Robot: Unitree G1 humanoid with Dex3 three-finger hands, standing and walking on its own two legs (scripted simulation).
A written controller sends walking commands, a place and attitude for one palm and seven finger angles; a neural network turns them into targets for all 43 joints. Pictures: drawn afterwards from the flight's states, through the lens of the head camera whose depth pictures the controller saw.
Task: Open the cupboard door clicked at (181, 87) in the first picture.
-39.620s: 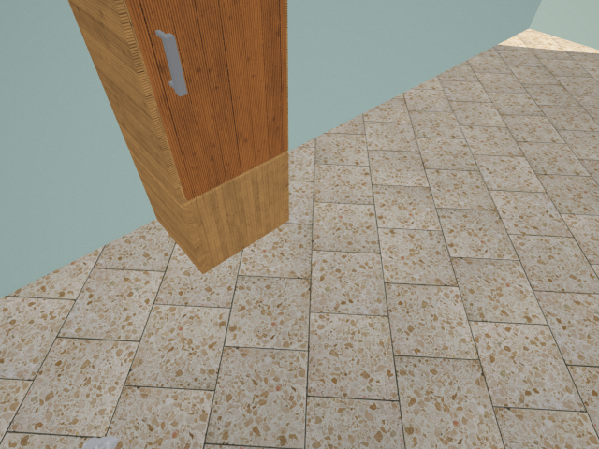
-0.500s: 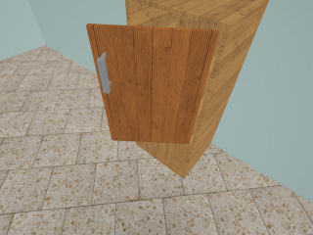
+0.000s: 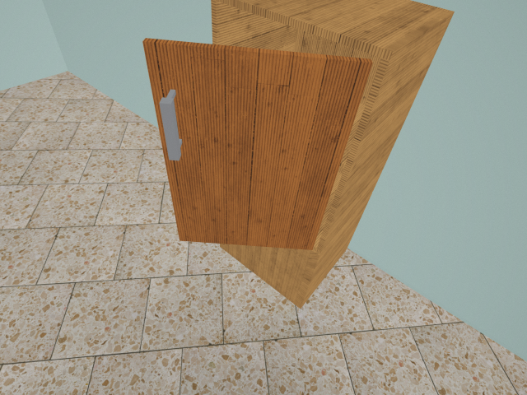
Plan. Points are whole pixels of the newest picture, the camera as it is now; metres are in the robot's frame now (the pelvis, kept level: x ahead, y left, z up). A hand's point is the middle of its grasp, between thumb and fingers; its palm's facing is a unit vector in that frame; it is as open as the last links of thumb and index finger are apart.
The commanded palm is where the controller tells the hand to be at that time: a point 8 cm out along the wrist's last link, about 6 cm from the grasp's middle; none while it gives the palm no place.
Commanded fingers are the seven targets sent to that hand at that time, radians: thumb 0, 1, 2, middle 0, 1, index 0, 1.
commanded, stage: come to a stop and stand still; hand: left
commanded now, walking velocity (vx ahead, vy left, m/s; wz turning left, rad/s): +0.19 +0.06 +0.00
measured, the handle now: (173, 125) +0.59 +0.23 +0.10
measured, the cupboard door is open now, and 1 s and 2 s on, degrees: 37 37 37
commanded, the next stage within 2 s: look again from close up in 1.66 s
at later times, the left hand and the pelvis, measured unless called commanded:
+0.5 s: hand out of the picture +0.12 +0.19 -0.17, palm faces +0.01 -0.99 -0.16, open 7.4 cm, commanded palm none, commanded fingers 0.00 0.90 0.90 -0.20 -0.30 -0.20 -0.30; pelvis +0.06 +0.02 +0.01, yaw +0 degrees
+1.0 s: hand out of the picture +0.05 +0.20 -0.18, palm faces +0.05 -0.98 -0.19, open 7.3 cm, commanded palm none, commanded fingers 0.00 0.90 0.90 -0.20 -0.30 -0.20 -0.30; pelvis +0.03 +0.02 +0.00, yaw -1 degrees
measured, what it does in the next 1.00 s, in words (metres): steps on the spot: right foot, then left foot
